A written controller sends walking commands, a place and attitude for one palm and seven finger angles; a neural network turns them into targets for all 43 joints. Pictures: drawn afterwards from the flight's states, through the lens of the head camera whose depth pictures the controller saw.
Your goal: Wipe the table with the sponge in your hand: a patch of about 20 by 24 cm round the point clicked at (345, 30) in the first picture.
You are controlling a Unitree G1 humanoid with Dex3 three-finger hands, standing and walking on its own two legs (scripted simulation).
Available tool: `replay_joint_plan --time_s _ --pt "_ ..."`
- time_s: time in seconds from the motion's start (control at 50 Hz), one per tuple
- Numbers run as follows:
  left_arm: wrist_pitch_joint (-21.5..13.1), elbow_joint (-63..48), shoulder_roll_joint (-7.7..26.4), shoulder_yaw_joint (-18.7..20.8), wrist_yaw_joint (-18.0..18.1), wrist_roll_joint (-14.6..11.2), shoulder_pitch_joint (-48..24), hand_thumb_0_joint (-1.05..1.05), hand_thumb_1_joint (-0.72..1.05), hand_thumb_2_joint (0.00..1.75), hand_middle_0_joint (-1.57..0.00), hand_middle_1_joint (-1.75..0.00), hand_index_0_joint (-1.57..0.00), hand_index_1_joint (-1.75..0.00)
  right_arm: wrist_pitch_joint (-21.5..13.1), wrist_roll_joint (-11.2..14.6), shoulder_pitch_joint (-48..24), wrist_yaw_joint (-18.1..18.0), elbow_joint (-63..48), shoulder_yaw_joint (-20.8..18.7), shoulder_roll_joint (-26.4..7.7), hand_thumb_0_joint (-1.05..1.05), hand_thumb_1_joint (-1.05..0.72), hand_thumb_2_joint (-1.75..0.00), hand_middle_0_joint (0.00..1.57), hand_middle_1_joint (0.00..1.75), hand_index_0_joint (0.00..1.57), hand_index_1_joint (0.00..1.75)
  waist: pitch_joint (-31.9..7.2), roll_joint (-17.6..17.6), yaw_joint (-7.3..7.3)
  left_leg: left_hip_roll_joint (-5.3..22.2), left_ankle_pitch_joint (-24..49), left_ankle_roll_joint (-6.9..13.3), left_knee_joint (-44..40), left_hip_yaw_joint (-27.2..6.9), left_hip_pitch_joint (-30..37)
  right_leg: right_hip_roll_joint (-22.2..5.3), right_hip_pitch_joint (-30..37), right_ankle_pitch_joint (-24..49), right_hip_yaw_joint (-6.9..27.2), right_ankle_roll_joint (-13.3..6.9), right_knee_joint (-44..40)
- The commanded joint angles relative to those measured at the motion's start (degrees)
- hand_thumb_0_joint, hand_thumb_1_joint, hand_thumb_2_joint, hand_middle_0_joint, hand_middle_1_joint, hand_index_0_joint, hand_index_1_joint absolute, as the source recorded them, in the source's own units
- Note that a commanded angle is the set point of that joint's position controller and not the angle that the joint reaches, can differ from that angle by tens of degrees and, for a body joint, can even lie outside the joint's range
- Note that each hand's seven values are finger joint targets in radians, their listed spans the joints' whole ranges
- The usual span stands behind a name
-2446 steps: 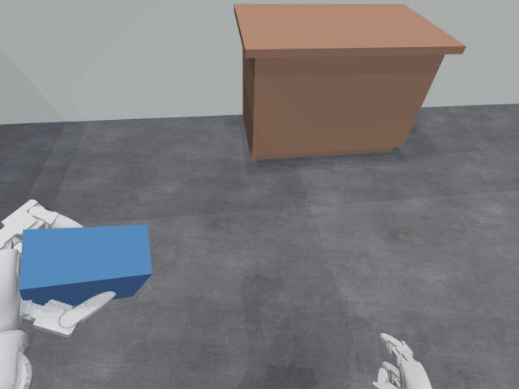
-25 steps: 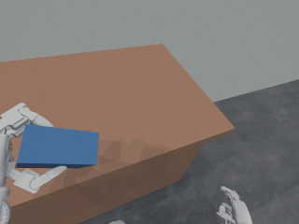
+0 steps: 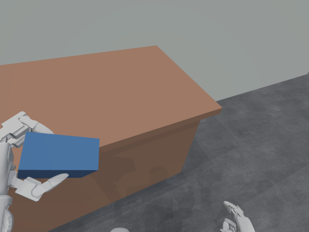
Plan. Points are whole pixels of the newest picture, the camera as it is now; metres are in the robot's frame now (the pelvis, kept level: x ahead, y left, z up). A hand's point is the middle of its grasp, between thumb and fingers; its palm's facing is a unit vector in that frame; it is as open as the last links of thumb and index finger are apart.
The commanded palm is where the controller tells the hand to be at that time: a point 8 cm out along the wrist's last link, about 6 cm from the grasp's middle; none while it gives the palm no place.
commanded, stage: stop stepping back and stand still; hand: left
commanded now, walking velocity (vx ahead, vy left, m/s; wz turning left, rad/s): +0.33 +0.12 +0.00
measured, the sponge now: (69, 159) +0.22 +0.19 +0.15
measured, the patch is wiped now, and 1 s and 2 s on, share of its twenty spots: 0.90 0.90 0.90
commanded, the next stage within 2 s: stand and wait in 1.36 s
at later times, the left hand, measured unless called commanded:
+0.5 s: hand out of the picture +0.06 +0.23 +0.17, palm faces +0.42 -0.86 -0.28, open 10.1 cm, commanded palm +0.02 +0.27 +0.19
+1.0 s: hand out of the picture +0.00 +0.19 +0.17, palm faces +0.41 -0.84 -0.35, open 10.1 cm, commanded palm -0.05 +0.23 +0.19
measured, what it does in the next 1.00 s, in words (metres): walks backwards: left foot, then right foot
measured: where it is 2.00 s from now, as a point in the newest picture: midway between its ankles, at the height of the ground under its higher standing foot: outside the picture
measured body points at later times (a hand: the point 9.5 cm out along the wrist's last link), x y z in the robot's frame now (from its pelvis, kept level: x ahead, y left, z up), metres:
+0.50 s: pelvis -0.13 -0.01 -0.02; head -0.19 +0.01 +0.42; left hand +0.04 +0.27 +0.19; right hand +0.02 -0.24 -0.10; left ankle -0.13 +0.09 -0.71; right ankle -0.02 -0.11 -0.72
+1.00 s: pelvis -0.20 -0.05 -0.02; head -0.23 -0.03 +0.43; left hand -0.03 +0.23 +0.19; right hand -0.04 -0.31 -0.08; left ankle -0.18 +0.08 -0.73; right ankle -0.13 -0.16 -0.71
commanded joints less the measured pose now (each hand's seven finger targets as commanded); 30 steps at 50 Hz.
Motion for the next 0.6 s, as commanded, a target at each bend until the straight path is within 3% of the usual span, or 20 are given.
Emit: replay_joint_plan --time_s 0.0,0.04,0.06,0.08,0.1,0.12,0.14,0.18,0.26,0.28,0.3,0.32,0.34,0.36,0.42,0.46,0.48,0.5,0.54,0.58 --pt "-2.4 -7.6 10.4 7.7 2.0 -0.1 -8.7 0.00 0.10 1.30 -1.20 -1.60 -1.20 -1.60 -2.6 0.3 -7.4 -1.7 -10.5 -2.8 -8.3 0.00 -0.90 -0.90 0.20 0.30 0.20 0.30 -2.0 -3.8 -1.04 3.5 -3.0 3.0 -11.6 -2.4 15.6 -16.7 -16.6 -3.4 8.7 -6.4 -10.6" --pt "-3.0 -8.6 10.3 8.5 2.2 -0.3 -8.4 0.00 0.10 1.30 -1.20 -1.60 -1.20 -1.60 -3.7 0.1 -4.9 -2.2 -9.6 -3.3 -9.6 0.00 -0.90 -0.90 0.20 0.30 0.20 0.30 -5.3 0.7 -1.36 1.4 -1.0 4.0 -29.8 0.2 19.8 -12.7 -11.7 -4.6 7.3 -4.2 -5.0" --pt "-3.1 -10.1 10.3 8.3 2.2 -0.6 -8.0 0.00 0.10 1.30 -1.20 -1.60 -1.20 -1.60 -4.3 -0.2 -4.1 -2.4 -10.0 -4.1 -11.2 0.00 -0.90 -0.90 0.20 0.30 0.20 0.30 -4.9 8.1 -1.33 3.4 -0.6 4.8 -40.2 -1.1 20.9 -9.6 -9.7 -4.4 5.8 -3.5 3.5" --pt "-3.7 -14.0 10.3 8.3 2.2 -0.5 -9.8 0.00 0.10 1.30 -1.20 -1.60 -1.20 -1.60 -4.9 -0.1 -3.9 -2.3 -10.5 -4.3 -11.7 0.00 -0.90 -0.90 0.20 0.30 0.20 0.30 -5.8 18.7 -0.56 8.6 2.6 7.1 -48.6 -8.1 21.1 -3.0 -9.6 -5.9 0.2 -1.3 17.2" --pt "-4.0 -16.3 11.7 9.1 2.2 0.0 -10.9 0.00 0.10 1.30 -1.20 -1.60 -1.20 -1.60 -5.8 0.0 -3.8 -2.0 -10.6 -5.1 -11.3 0.00 -0.90 -0.90 0.20 0.30 0.20 0.30 -6.6 21.9 -0.26 12.8 14.2 9.2 -48.9 -11.8 23.8 0.7 -15.6 -13.5 -3.2 0.8 29.2" --pt "-4.0 -15.0 12.1 8.8 2.8 0.7 -11.2 0.00 0.10 1.30 -1.20 -1.60 -1.20 -1.60 -6.6 -0.5 -3.2 -1.8 -9.0 -4.3 -9.0 0.00 -0.90 -0.90 0.20 0.30 0.20 0.30 -4.5 25.2 -2.50 14.6 10.9 12.8 -47.9 -18.7 20.8 -1.8 -20.0 -14.9 0.8 1.2 35.4" --pt "-3.9 -14.4 10.4 7.9 2.7 0.8 -11.1 0.00 0.10 1.30 -1.20 -1.60 -1.20 -1.60 -7.5 -0.6 -3.7 -0.8 -8.0 -3.9 -8.5 0.00 -0.90 -0.90 0.20 0.30 0.20 0.30 0.4 20.3 -1.81 15.6 11.9 14.4 -48.3 -21.0 16.7 -3.9 -22.5 -11.9 4.9 0.8 37.1" --pt "-4.2 -9.1 8.5 5.8 2.1 0.6 -10.8 0.00 0.10 1.30 -1.20 -1.60 -1.20 -1.60 -8.9 0.3 -3.1 -0.1 -5.7 -3.9 -9.1 0.00 -0.90 -0.90 0.20 0.30 0.20 0.30 4.0 7.7 -0.25 15.9 5.8 12.3 -48.3 -16.7 11.2 -5.6 -17.7 -9.3 4.2 0.4 30.5" --pt "-3.7 -2.3 6.7 3.6 1.1 1.1 -14.7 0.00 0.10 1.30 -1.20 -1.60 -1.20 -1.60 -8.4 0.0 -5.3 -1.0 -6.3 -3.1 -11.2 0.00 -0.90 -0.90 0.20 0.30 0.20 0.30 4.5 12.2 0.29 9.6 -14.2 7.8 -40.5 -6.8 0.1 -1.7 7.0 -4.7 -4.4 0.7 5.3" --pt "-3.7 -1.3 6.5 3.3 0.9 1.2 -15.5 0.00 0.10 1.30 -1.20 -1.60 -1.20 -1.60 -8.0 -0.1 -5.6 -1.0 -6.4 -3.0 -11.3 0.00 -0.90 -0.90 0.20 0.30 0.20 0.30 3.4 9.8 0.79 6.8 -16.7 7.0 -34.0 -4.6 -1.7 -0.6 10.6 -3.6 -6.2 0.3 0.8" --pt "-3.8 -1.2 7.3 3.9 0.9 1.4 -15.1 0.00 0.10 1.30 -1.20 -1.60 -1.20 -1.60 -7.5 -0.1 -5.5 -1.1 -6.5 -3.2 -10.7 0.00 -0.90 -0.90 0.20 0.30 0.20 0.30 1.8 2.4 1.10 2.3 -16.0 5.9 -21.7 0.0 -2.0 -2.9 11.2 -4.6 -3.1 -1.8 -4.6" --pt "-3.9 -2.3 9.0 4.9 0.7 1.2 -16.1 0.00 0.10 1.30 -1.20 -1.60 -1.20 -1.60 -6.9 -0.1 -6.2 -1.0 -7.4 -3.7 -10.1 0.00 -0.90 -0.90 0.20 0.30 0.20 0.30 0.8 -8.9 0.68 -2.2 -12.6 4.2 -4.7 4.0 -1.8 -10.6 6.3 -10.7 9.9 -6.3 -11.0" --pt "-4.2 -5.0 10.2 6.0 0.8 0.5 -17.6 0.00 0.10 1.30 -1.20 -1.60 -1.20 -1.60 -6.8 0.6 -6.0 -0.9 -7.3 -4.0 -9.4 0.00 -0.90 -0.90 0.20 0.30 0.20 0.30 -2.7 -16.8 0.22 -2.5 -8.5 3.7 6.5 2.6 2.6 -19.6 -3.1 -26.3 25.8 -9.7 -20.9" --pt "-4.6 -5.6 10.9 6.5 0.6 0.5 -17.8 0.00 0.10 1.30 -1.20 -1.60 -1.20 -1.60 -6.4 0.4 -4.4 -0.5 -5.3 -4.2 -10.3 0.00 -0.90 -0.90 0.20 0.30 0.20 0.30 -2.7 -14.5 -0.48 -1.4 -2.7 3.3 11.8 -0.6 5.8 -20.3 -9.5 -26.6 29.3 -11.3 -23.3" --pt "-3.5 -8.6 10.2 5.9 0.5 -0.4 -15.5 0.00 0.10 1.30 -1.20 -1.60 -1.20 -1.60 -5.0 0.4 -6.3 -0.3 -4.7 -1.9 -7.2 0.00 -0.90 -0.90 0.20 0.30 0.20 0.30 0.3 -1.8 -1.92 3.1 -3.2 5.5 -8.6 0.2 18.8 -16.4 -26.8 -26.6 11.1 -7.9 -14.8" --pt "-2.7 -9.8 9.5 5.8 1.3 -1.0 -14.3 0.00 0.10 1.30 -1.20 -1.60 -1.20 -1.60 -5.8 0.4 -5.7 -1.7 -5.9 -1.5 -7.7 0.00 -0.90 -0.90 0.20 0.30 0.20 0.30 -2.3 4.7 -2.06 1.5 -5.7 5.8 -30.0 1.4 23.3 -10.6 -22.6 -25.0 3.2 -5.2 -2.3" --pt "-2.9 -10.4 10.6 7.4 1.8 -0.8 -15.1 0.00 0.10 1.30 -1.20 -1.60 -1.20 -1.60 -6.2 -0.3 -4.7 -2.1 -6.8 -1.9 -10.1 0.00 -0.90 -0.90 0.20 0.30 0.20 0.30 -2.4 17.5 -2.01 6.8 -19.4 8.8 -44.1 -11.2 20.8 -3.2 -21.9 -23.3 -1.2 -2.8 15.5" --pt "-3.5 -12.0 10.7 7.7 2.1 0.0 -18.1 0.00 0.10 1.30 -1.20 -1.60 -1.20 -1.60 -7.5 0.0 -5.9 -1.8 -8.6 -2.5 -10.1 0.00 -0.90 -0.90 0.20 0.30 0.20 0.30 0.0 27.4 -1.64 16.9 -24.8 14.4 -56.6 -26.1 11.5 1.8 -21.9 -18.2 -3.8 0.6 39.2" --pt "-3.6 -5.8 11.4 8.6 1.9 1.1 -15.6 0.00 0.10 1.30 -1.20 -1.60 -1.20 -1.60 -8.3 0.6 -3.3 -0.1 -6.5 -2.9 -7.2 0.00 -0.90 -0.90 0.20 0.30 0.20 0.30 1.2 9.8 -1.30 16.4 -11.4 15.4 -52.1 -23.9 10.7 -2.8 -24.9 -10.2 3.5 0.7 50.1" --pt "-3.7 -2.2 9.3 6.8 1.9 0.6 -13.0 0.00 0.10 1.30 -1.20 -1.60 -1.20 -1.60 -9.1 0.9 -4.5 0.0 -5.4 -2.1 -7.0 0.00 -0.90 -0.90 0.20 0.30 0.20 0.30 4.8 9.3 -0.33 16.0 -14.1 14.4 -51.2 -20.6 9.2 -6.0 -24.6 -9.4 3.6 0.5 41.3"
